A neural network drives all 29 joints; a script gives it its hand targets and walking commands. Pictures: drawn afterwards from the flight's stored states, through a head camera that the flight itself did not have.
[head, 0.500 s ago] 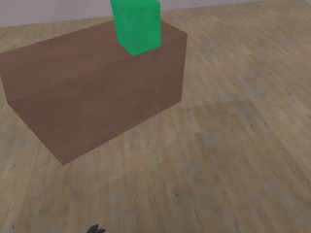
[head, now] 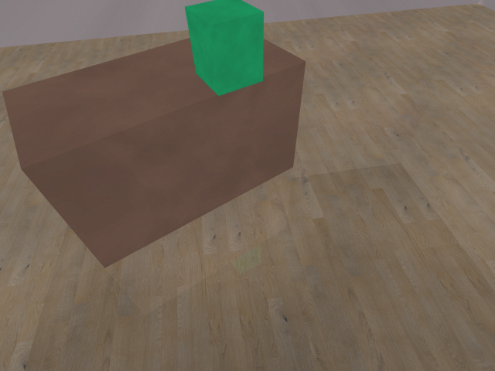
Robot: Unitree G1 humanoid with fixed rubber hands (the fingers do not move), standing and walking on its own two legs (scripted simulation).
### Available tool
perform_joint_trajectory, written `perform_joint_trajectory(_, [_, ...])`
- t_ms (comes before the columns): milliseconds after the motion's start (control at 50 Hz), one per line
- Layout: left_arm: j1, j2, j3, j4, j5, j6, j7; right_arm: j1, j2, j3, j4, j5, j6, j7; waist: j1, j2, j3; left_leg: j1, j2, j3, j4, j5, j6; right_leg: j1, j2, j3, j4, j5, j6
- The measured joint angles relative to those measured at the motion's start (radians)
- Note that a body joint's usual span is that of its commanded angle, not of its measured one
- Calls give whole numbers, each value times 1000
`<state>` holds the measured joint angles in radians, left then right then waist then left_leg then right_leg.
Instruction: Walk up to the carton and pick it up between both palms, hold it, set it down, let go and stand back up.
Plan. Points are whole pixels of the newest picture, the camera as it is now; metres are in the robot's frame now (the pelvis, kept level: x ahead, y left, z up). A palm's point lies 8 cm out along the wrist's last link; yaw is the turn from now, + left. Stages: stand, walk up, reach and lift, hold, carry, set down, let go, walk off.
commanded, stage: stand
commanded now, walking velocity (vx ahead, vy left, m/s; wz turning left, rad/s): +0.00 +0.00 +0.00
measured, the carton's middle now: (226, 46) +1.20 +0.14 +0.00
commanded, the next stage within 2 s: none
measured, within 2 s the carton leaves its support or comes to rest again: neither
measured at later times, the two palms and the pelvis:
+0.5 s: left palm out of the picture -0.01 +0.20 -0.14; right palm out of the picture -0.01 -0.23 -0.14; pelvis +0.00 -0.01 +0.01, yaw +0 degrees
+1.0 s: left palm out of the picture -0.02 +0.20 -0.14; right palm out of the picture -0.05 -0.22 -0.14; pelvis +0.00 -0.01 +0.01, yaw +0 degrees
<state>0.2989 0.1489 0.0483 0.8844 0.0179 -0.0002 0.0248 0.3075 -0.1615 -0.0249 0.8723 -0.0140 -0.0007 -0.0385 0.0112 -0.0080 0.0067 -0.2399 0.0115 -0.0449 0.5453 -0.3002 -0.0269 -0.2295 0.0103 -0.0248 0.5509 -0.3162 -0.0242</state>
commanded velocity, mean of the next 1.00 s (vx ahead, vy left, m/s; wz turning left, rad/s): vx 0.00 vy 0.00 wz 0.00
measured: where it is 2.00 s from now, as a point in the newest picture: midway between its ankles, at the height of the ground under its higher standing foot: outside the picture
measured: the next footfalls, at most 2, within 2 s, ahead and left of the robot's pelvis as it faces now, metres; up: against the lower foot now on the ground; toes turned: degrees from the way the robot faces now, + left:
none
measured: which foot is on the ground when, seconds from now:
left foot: down 0.00-1.00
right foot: down 0.00-1.00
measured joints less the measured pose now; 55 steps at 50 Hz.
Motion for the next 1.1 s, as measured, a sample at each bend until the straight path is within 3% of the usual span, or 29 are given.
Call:
perform_joint_trajectory(480, [13, -39, -7, 173, -8, -6, 11, 7, 15, 5, 162, 2, 5, -6, -7, 16, 38, 49, 13, -4, -82, 44, -10, 52, 12, -3, -88, 47, -8])
perform_joint_trajectory(760, [-3, -39, -14, 211, -10, -3, 12, 6, 52, 28, 228, -3, 6, -7, 0, 16, 37, 61, 21, -7, -92, 51, -15, 69, 20, -7, -108, 60, -12])
perform_joint_trajectory(980, [7, -35, -19, 233, -7, -12, 10, 29, 34, 25, 265, 2, 8, -12, -19, 12, 50, 63, 20, -2, -105, 59, -12, 69, 19, -1, -122, 70, -8])
perform_joint_trajectory(1100, [-3, -32, -17, 232, -11, -8, 17, 30, 33, 31, 288, 1, 6, -6, -9, 5, 45, 68, 18, 0, -105, 58, -11, 73, 16, 1, -121, 68, -7])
